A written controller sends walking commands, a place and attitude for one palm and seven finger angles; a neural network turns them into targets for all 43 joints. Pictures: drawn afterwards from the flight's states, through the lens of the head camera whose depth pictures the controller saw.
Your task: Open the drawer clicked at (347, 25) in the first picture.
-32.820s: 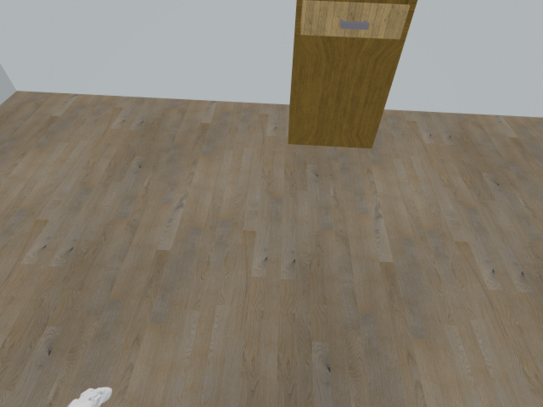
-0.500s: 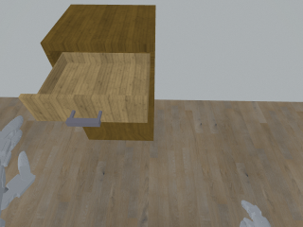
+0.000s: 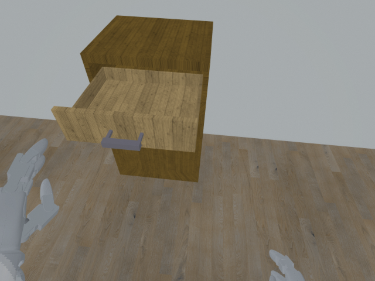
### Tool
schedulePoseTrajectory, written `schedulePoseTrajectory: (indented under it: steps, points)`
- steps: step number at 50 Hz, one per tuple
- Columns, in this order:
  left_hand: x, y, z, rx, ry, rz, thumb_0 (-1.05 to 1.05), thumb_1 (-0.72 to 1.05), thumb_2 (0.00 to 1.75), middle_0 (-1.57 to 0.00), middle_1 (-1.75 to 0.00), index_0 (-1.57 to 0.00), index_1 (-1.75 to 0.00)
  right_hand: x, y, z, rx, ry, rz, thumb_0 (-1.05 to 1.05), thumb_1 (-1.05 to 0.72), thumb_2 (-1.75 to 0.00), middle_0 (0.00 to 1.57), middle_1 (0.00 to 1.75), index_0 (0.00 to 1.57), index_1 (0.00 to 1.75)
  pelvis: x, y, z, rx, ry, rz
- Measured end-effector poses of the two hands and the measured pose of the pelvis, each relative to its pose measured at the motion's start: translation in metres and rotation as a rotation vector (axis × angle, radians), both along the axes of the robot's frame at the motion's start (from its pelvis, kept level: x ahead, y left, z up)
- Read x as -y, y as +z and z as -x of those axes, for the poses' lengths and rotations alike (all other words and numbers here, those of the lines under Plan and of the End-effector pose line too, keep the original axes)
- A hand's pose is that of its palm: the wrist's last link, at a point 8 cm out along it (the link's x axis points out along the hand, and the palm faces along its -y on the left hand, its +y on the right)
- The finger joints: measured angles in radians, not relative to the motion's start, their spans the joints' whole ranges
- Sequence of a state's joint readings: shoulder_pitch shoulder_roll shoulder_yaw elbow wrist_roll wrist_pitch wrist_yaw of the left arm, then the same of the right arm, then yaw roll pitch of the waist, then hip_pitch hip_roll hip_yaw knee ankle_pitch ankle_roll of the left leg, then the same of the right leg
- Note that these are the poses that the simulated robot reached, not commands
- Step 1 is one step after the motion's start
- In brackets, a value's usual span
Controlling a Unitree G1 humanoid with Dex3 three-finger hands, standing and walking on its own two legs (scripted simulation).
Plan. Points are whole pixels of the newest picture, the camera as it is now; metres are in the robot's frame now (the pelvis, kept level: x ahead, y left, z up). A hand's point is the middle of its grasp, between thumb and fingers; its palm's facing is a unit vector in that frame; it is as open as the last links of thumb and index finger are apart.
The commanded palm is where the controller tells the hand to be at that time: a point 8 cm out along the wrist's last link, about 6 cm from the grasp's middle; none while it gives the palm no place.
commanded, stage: let the arm hang, fingers relaxed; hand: left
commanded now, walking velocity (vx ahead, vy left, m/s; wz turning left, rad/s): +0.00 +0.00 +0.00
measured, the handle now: (123, 139) +0.54 +0.23 -0.05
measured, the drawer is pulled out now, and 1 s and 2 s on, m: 0.30 0.30 0.30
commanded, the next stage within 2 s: look to check the result in 1.06 s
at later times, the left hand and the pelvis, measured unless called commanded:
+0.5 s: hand out of the picture +0.00 +0.20 -0.16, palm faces +0.04 -0.97 -0.25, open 7.2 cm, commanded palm none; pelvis +0.00 -0.01 +0.01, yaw +0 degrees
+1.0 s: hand out of the picture -0.01 +0.17 -0.17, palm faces +0.03 -0.99 -0.16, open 7.3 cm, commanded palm none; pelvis -0.01 +0.01 +0.01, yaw -1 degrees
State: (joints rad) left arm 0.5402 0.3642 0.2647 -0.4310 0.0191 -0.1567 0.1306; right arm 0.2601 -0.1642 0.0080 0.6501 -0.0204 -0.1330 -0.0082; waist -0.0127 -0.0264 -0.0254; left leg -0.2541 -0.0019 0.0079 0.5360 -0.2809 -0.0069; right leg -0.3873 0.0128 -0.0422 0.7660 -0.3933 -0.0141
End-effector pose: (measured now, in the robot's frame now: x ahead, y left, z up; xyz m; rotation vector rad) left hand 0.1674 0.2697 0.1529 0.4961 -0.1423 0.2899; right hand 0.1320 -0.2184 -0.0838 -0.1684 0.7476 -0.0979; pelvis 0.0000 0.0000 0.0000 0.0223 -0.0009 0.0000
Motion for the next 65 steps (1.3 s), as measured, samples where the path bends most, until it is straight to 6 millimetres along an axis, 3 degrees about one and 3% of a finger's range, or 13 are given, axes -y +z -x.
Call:
schedulePoseTrajectory:
  steps: [3, 5, 7, 9, 12, 19, 23, 27, 35, 44, 54, 65]
  points:
    - [0.0, -0.08, -0.018, -0.301, 0.05, 0.105, 0.0, 0.89, 0.9, -0.21, -0.3, -0.21, -0.3, 0.01, -0.026, 0.004, -0.087, 0.008, -0.011, 0.01, -0.9, -0.9, 0.2, 0.3, 0.2, 0.3, 0.002, -0.008, -0.001, -0.015, 0.004, -0.018]
    - [0.009, -0.144, -0.013, -0.555, 0.074, 0.197, 0.0, 0.9, 0.9, -0.2, -0.3, -0.2, -0.3, 0.016, -0.039, 0.011, -0.145, -0.017, -0.023, 0.01, -0.9, -0.9, 0.2, 0.3, 0.2, 0.3, 0.003, -0.01, -0.001, -0.006, 0.005, -0.008]
    - [0.026, -0.199, 0.008, -0.793, 0.079, 0.284, 0.0, 0.9, 0.9, -0.2, -0.3, -0.2, -0.3, 0.021, -0.043, 0.024, -0.206, -0.041, -0.022, 0.01, -0.9, -0.9, 0.2, 0.3, 0.2, 0.3, 0.005, -0.009, -0.002, 0.008, 0.013, -0.004]
    - [0.045, -0.241, 0.037, -0.983, 0.081, 0.366, 0.01, 0.9, 0.9, -0.2, -0.3, -0.2, -0.3, 0.026, -0.044, 0.041, -0.274, -0.063, -0.005, 0.01, -0.9, -0.9, 0.2, 0.29, 0.2, 0.3, 0.008, -0.008, -0.002, 0.02, 0.011, -0.001]
    - [0.069, -0.279, 0.084, -1.188, 0.107, 0.482, 0.0, 0.92, 0.9, -0.2, -0.3, -0.2, -0.3, 0.032, -0.04, 0.07, -0.382, -0.09, 0.031, 0.01, -0.91, -0.9, 0.2, 0.29, 0.2, 0.3, 0.011, -0.004, -0.001, 0.026, 0.007, 0.007]
    - [0.043, -0.288, 0.142, -1.349, 0.251, 0.484, -0.04, 0.98, 0.9, -0.21, -0.3, -0.21, -0.3, 0.033, -0.04, 0.128, -0.602, -0.107, 0.058, 0.01, -0.91, -0.9, 0.19, 0.29, 0.2, 0.3, 0.013, 0.005, 0.004, 0.019, 0.008, 0.03]
    - [0.031, -0.282, 0.167, -1.428, 0.307, 0.455, -0.02, 0.95, 0.9, -0.21, -0.3, -0.21, -0.3, 0.024, -0.047, 0.145, -0.642, -0.126, 0.023, 0.01, -0.91, -0.9, 0.19, 0.29, 0.2, 0.3, 0.009, 0.008, 0.004, 0.027, 0.001, 0.032]
    - [0.026, -0.277, 0.181, -1.459, 0.336, 0.439, -0.01, 0.93, 0.9, -0.2, -0.3, -0.21, -0.3, 0.009, -0.053, 0.152, -0.654, -0.127, -0.02, 0.01, -0.91, -0.9, 0.19, 0.29, 0.2, 0.3, 0.006, 0.009, 0.005, 0.037, -0.006, 0.029]
    - [0.035, -0.278, 0.185, -1.47, 0.316, 0.456, 0.0, 0.91, 0.9, -0.2, -0.3, -0.2, -0.3, -0.017, -0.058, 0.159, -0.666, -0.12, -0.079, 0.01, -0.91, -0.9, 0.2, 0.29, 0.2, 0.3, 0.0, 0.011, 0.009, 0.04, -0.015, 0.026]
    - [0.05, -0.289, 0.179, -1.478, 0.263, 0.505, 0.0, 0.91, 0.9, -0.2, -0.3, -0.2, -0.3, -0.025, -0.054, 0.176, -0.695, -0.155, -0.071, 0.01, -0.91, -0.9, 0.2, 0.29, 0.2, 0.3, -0.006, 0.011, 0.01, 0.037, -0.021, 0.025]
    - [0.045, -0.292, 0.184, -1.504, 0.27, 0.516, 0.0, 0.91, 0.9, -0.2, -0.3, -0.2, -0.3, -0.031, -0.05, 0.183, -0.719, -0.177, -0.059, 0.0, -0.91, -0.9, 0.19, 0.29, 0.2, 0.3, -0.012, 0.011, 0.007, 0.034, -0.021, 0.027]
    - [0.036, -0.288, 0.184, -1.512, 0.289, 0.499, 0.0, 0.91, 0.9, -0.2, -0.3, -0.2, -0.3, -0.039, -0.053, 0.17, -0.7, -0.165, -0.075, 0.0, -0.91, -0.9, 0.19, 0.29, 0.2, 0.3, -0.017, 0.011, 0.003, 0.031, -0.023, 0.024]
